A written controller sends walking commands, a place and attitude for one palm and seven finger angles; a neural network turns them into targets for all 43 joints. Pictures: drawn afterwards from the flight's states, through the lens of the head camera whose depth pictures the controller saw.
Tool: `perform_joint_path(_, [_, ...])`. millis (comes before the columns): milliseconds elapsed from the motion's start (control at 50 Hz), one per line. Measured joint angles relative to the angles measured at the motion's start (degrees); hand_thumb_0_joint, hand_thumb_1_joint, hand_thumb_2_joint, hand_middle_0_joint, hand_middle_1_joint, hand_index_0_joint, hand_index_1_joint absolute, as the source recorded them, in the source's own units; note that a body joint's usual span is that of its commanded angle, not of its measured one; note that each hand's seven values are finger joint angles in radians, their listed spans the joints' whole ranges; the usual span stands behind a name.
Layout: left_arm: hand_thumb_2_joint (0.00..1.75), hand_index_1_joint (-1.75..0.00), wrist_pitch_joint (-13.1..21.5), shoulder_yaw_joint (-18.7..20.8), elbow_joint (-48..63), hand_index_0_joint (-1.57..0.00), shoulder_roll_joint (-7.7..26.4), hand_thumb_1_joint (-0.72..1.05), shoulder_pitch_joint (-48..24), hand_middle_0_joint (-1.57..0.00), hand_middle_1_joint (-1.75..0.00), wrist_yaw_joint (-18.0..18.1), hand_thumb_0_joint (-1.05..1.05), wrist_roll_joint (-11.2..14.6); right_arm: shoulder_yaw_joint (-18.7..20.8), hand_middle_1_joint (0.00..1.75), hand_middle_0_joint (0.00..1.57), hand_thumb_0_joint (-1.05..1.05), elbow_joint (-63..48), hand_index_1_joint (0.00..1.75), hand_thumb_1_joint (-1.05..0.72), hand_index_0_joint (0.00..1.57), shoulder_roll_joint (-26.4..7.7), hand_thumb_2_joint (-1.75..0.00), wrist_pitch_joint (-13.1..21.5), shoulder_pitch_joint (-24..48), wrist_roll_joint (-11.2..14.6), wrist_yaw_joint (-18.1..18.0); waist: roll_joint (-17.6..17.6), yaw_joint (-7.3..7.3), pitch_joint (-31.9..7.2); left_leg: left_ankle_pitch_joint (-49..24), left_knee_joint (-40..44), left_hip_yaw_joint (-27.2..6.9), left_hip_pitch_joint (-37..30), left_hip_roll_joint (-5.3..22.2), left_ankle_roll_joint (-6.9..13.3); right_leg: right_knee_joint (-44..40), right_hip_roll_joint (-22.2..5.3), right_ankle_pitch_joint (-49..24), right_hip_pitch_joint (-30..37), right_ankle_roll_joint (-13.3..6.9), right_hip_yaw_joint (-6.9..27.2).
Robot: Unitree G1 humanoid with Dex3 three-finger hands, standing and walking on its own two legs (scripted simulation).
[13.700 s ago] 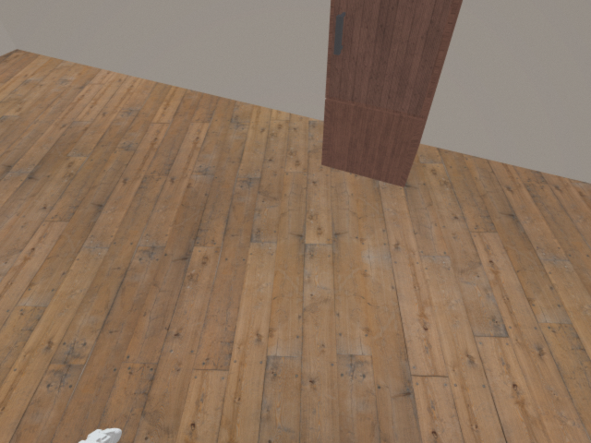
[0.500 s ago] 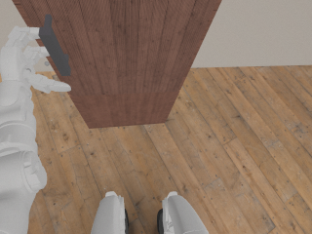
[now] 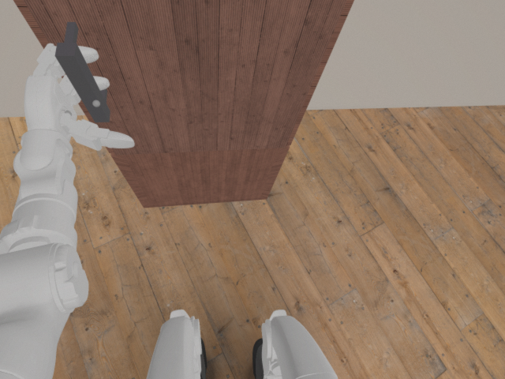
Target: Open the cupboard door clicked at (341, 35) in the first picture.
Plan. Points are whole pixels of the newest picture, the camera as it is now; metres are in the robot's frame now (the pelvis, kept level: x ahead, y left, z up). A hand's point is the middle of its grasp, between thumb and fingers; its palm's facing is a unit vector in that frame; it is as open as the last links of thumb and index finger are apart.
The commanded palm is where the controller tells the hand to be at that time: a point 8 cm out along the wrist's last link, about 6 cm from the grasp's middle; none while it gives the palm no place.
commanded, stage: slide the fingers in behind the handle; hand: left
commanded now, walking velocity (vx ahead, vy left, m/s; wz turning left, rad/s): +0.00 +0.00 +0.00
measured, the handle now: (88, 76) +0.56 +0.21 +0.05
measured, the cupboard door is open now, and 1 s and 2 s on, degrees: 0 0 26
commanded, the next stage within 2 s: close the thumb around the handle in 0.34 s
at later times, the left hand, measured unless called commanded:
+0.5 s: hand (94, 102) +0.51 +0.20 +0.05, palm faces +0.07 -1.00 -0.02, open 13.9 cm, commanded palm +0.49 +0.24 +0.05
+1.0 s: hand (97, 100) +0.52 +0.20 +0.05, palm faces +0.05 -1.00 -0.02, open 6.4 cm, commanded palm +0.50 +0.23 +0.05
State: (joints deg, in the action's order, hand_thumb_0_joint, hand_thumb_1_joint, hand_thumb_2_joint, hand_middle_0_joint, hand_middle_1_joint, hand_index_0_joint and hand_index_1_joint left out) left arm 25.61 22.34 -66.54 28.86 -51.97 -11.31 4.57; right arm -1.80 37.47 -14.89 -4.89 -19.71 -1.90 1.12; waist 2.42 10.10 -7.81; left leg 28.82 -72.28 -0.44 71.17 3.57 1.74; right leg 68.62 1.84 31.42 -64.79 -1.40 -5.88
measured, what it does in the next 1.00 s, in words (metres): stands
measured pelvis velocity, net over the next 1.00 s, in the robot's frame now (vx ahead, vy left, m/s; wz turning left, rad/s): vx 0.00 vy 0.01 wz -0.02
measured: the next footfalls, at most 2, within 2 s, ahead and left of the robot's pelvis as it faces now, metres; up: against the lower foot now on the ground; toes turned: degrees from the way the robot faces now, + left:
none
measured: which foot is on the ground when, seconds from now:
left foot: down 0.00-1.00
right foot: down 0.00-1.00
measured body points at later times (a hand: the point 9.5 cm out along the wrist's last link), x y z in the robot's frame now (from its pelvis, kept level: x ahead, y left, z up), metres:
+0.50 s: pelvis +0.00 +0.00 +0.00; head +0.15 +0.02 +0.42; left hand +0.50 +0.25 +0.06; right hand +0.01 -0.26 -0.11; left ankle +0.04 +0.10 -0.62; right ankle +0.00 -0.11 -0.62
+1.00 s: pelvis +0.00 +0.01 +0.00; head +0.16 +0.03 +0.42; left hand +0.51 +0.25 +0.05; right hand +0.01 -0.26 -0.11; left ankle +0.04 +0.10 -0.62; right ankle +0.00 -0.11 -0.62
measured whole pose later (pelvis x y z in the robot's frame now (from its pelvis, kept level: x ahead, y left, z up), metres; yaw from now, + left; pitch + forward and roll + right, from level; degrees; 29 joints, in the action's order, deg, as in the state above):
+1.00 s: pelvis +0.00 +0.01 +0.00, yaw -1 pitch +27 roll -5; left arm 26.5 23.8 -66.6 28.8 -51.2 -11.0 3.8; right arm -2.0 36.5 -14.8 -5.4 -19.8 -1.8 1.3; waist 2.7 10.6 -7.9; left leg 29.4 -72.4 0.7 70.5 3.8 2.3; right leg 68.8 2.1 31.5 -64.6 -0.8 -4.6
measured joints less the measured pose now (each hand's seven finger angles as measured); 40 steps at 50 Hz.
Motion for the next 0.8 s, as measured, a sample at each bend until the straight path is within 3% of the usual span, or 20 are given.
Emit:
perform_joint_path(160, [0.3, -1.23, 0.7, 1.2, -0.6, -0.31, 0.3, -0.5, 0.6, -0.3, -1.2, 0.9, -0.01, -1.1, -0.3, 0.3, 0.2, 0.0, -0.7, 0.3, -0.9, 0.2, 0.1, -0.9, 0.0, 0.2, 0.0, 0.2, 0.1, 0.44, -0.1, 0.2, 0.0, 0.3, -0.6, 0.3, -0.1, 0.2, 0.3, 0.1, 0.3, -0.1, 0.4])
perform_joint_path(520, [0.31, -1.2, 1.1, 2.5, 0.4, -0.31, 0.2, -0.48, 2.3, -0.3, -1.21, -1.0, -0.01, 0.0, -0.2, 0.3, 0.2, 0.0, -1.1, 0.3, -0.9, 0.2, 0.0, -0.9, -0.3, 0.0, 0.5, 0.1, 0.1, 0.08, -0.2, 0.4, 0.2, 1.0, -1.4, 0.5, 0.1, 0.2, 0.4, 0.1, 0.7, 0.1, 1.2])
perform_joint_path(640, [0.37, -1.22, 0.6, 2.0, 0.0, -0.32, 0.4, -0.33, 1.9, -0.31, -1.22, -1.0, -0.01, 0.0, -0.2, 0.3, 0.2, 0.0, -1.0, 0.3, -0.9, 0.2, -0.2, -0.9, -0.2, 0.1, 0.5, -0.1, 0.1, 0.09, -0.2, 0.4, 0.0, 0.8, -1.1, 0.3, 0.2, 0.2, 0.3, 0.1, 0.6, 0.2, 1.0])
perform_joint_path(800, [0.53, -1.26, 0.8, 1.4, -1.2, -0.34, 0.1, 0.05, 0.6, -0.34, -1.26, -0.4, 0.0, -0.4, -0.3, 0.3, 0.2, 0.0, -0.7, 0.3, -0.9, 0.2, -0.2, -0.9, -0.2, 0.4, 0.3, -0.1, 0.1, 0.34, -0.2, 0.4, -0.1, 0.8, -0.8, 0.2, 0.4, 0.2, 0.2, 0.1, 0.4, 0.5, 1.0])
